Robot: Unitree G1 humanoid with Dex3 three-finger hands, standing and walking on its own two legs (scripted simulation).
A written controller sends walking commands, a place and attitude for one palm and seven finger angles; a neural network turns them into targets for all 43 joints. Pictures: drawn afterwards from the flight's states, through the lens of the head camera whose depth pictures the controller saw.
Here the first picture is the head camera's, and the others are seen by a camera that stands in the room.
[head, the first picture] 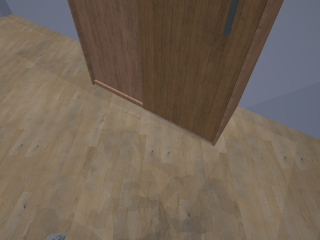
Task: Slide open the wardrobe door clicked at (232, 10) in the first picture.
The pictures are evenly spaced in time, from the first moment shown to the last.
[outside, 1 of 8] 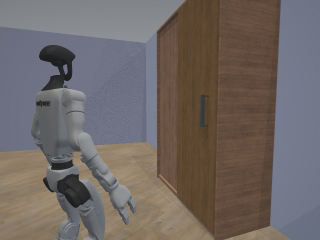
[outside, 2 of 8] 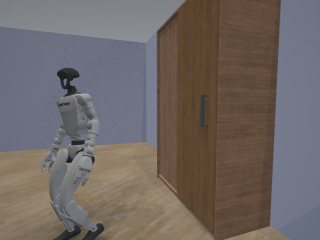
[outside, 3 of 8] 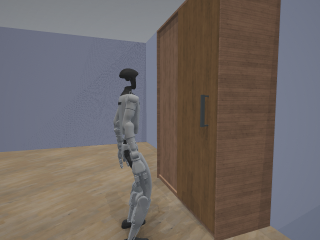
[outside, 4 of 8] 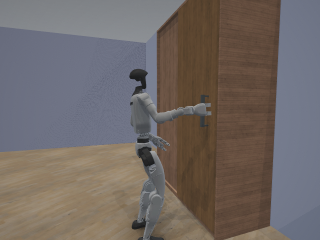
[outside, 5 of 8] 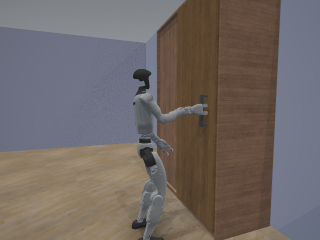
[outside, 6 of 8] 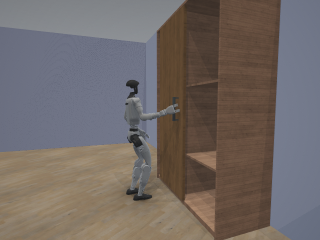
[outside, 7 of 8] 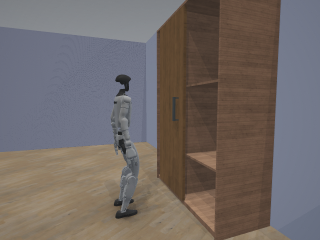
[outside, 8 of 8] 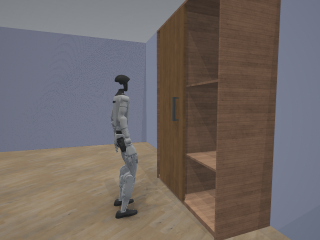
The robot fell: no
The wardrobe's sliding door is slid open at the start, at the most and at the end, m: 0.00 0.54 0.53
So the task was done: yes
